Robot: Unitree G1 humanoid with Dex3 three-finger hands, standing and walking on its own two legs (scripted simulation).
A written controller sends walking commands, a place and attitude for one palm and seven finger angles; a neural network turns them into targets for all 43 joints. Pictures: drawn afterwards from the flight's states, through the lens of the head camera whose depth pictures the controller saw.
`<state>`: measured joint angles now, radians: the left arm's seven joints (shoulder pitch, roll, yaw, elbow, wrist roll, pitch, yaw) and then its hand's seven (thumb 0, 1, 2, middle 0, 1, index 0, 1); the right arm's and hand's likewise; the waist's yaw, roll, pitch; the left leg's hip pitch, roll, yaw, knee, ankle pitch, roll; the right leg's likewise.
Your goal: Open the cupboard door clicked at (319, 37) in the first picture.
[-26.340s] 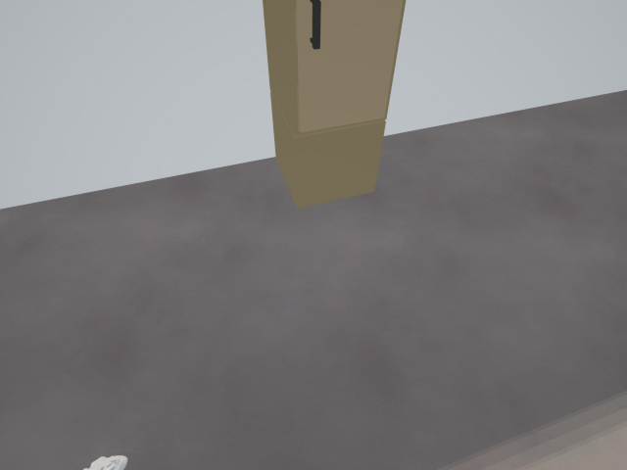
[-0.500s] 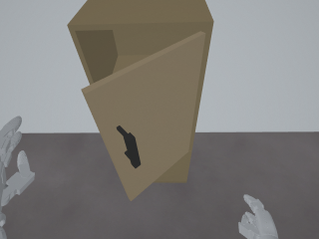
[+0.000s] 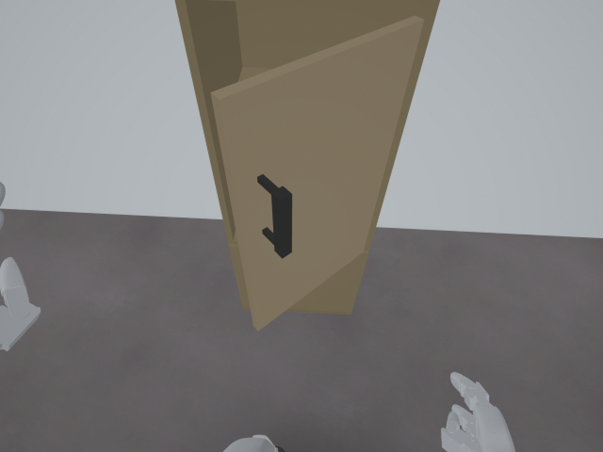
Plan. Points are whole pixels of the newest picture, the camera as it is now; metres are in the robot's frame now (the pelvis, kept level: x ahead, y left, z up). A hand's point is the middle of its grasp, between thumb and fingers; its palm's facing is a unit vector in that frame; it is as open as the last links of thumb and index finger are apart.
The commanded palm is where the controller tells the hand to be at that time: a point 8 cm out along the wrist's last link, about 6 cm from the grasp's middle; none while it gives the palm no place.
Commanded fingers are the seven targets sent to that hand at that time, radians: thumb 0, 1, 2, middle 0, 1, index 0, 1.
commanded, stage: step back with the hand held close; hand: left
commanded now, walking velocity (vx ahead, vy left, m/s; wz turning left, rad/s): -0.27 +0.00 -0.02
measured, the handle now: (274, 217) +0.42 +0.08 +0.06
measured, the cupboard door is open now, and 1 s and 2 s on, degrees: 43 43 43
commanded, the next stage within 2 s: stop stepping back and stand still in 0.42 s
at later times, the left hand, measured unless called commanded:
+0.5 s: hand out of the picture +0.12 +0.25 +0.18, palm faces +0.34 -0.83 -0.44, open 7.4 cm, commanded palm +0.06 +0.30 +0.19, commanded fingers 0.00 0.90 0.90 -0.20 -0.30 -0.20 -0.30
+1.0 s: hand out of the picture +0.07 +0.25 +0.17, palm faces +0.38 -0.85 -0.37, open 7.4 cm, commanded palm +0.02 +0.30 +0.19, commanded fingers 0.00 0.90 0.90 -0.20 -0.30 -0.20 -0.30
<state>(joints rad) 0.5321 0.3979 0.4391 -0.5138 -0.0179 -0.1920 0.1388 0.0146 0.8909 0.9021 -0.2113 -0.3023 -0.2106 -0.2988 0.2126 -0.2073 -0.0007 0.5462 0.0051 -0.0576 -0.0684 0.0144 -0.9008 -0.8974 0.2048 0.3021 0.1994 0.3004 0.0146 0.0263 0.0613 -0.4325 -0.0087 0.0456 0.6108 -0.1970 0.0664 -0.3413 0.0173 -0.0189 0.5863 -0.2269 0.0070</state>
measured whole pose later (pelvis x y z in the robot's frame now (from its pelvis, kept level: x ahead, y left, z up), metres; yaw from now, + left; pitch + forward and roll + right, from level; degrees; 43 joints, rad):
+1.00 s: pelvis -0.14 +0.01 +0.00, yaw -4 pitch -4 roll -2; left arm 0.51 0.40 0.39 -0.47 -0.05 -0.20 0.14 0.01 0.89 0.90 -0.21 -0.30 -0.21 -0.30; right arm 0.29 -0.23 -0.01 0.69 0.00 -0.12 -0.09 0.02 -0.90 -0.90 0.20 0.30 0.20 0.30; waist -0.01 0.00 -0.01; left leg -0.41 -0.02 -0.03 0.60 -0.12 0.04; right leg -0.04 0.04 -0.03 0.55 -0.45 -0.01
